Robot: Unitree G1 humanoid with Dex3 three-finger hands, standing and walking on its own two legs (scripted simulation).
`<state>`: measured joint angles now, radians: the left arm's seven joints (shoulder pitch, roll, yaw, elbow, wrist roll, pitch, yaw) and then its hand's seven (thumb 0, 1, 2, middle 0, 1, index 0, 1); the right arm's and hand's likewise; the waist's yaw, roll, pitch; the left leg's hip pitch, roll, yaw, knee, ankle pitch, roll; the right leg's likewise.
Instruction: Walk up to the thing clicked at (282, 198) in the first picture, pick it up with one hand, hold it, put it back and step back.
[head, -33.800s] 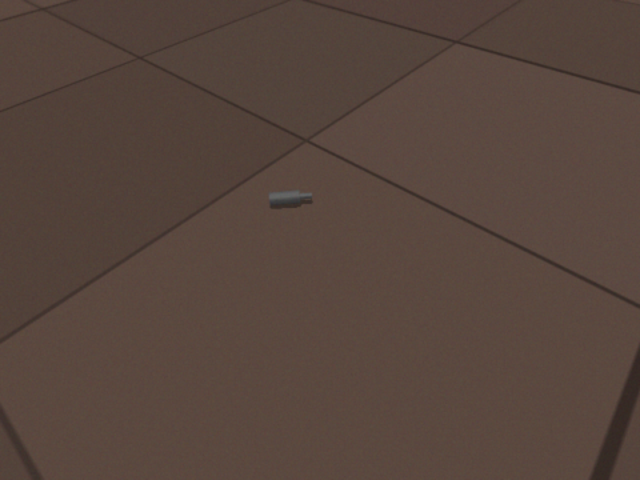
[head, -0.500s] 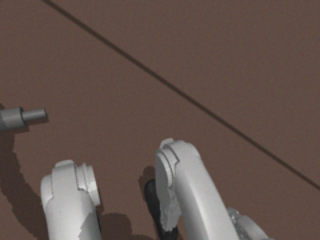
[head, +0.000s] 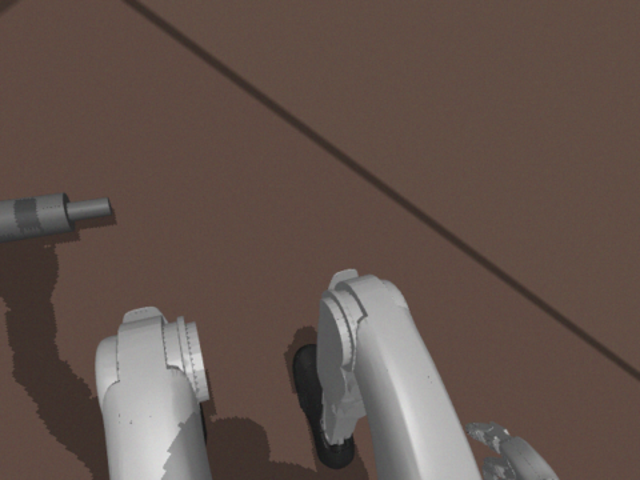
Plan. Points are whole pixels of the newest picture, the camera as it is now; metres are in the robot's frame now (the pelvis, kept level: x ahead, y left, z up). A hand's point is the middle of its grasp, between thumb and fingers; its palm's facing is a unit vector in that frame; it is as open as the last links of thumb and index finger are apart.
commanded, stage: withdraw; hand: left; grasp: from above
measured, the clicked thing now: (37, 216) +0.49 +0.32 -0.31
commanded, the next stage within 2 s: home in 0.04 s
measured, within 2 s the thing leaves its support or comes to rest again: neither
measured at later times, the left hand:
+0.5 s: hand out of the picture +0.41 +0.33 -0.04, palm faces -0.37 -0.36 -0.86, open 10.4 cm
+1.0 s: hand out of the picture +0.25 +0.25 +0.17, palm faces +0.04 -0.90 -0.42, open 7.4 cm
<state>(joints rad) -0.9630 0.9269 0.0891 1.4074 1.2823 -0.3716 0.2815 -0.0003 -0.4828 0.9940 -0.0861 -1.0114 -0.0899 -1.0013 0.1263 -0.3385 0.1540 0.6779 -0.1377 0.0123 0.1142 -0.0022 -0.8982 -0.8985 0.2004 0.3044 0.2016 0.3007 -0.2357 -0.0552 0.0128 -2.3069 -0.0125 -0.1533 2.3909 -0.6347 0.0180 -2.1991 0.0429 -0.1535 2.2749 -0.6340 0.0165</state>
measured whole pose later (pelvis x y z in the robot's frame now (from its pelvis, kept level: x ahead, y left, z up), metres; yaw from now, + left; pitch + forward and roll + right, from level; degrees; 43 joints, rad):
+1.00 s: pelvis +0.04 +0.00 +0.27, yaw +9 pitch +23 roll -5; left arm 0.09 0.35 0.03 0.25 0.13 0.26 0.06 0.01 0.89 0.89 -0.21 -0.31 -0.21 -0.30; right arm 0.11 -0.22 0.05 0.55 0.04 -0.10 -0.07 0.00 -0.90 -0.90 0.20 0.30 0.20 0.30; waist -0.06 0.03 -0.19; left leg -1.35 -0.01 -0.09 1.52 -0.57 0.01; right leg -1.28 0.03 -0.07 1.45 -0.58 0.00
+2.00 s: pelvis +0.09 +0.01 +0.38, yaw +11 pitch +9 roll -3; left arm 0.49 0.23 0.02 -0.10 -0.05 0.44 0.02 0.01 0.91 0.89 -0.20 -0.30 -0.20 -0.30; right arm 0.29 -0.22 0.05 0.54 0.01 -0.24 -0.18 0.01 -0.90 -0.90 0.20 0.30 0.20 0.30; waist -0.03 0.05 -0.15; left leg -0.68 0.00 -0.07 1.00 -0.47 0.01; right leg -0.62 0.03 -0.05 0.92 -0.47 0.00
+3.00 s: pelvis +0.10 +0.01 +0.38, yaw +11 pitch +10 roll -3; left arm 0.50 0.23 0.02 -0.11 -0.05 0.44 0.02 0.01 0.91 0.89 -0.20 -0.30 -0.20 -0.30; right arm 0.30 -0.22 0.04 0.54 0.01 -0.23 -0.18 0.01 -0.90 -0.90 0.20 0.30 0.20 0.30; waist -0.04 0.05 -0.16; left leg -0.69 0.00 -0.07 1.01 -0.49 0.01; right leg -0.63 0.03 -0.04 0.94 -0.48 0.00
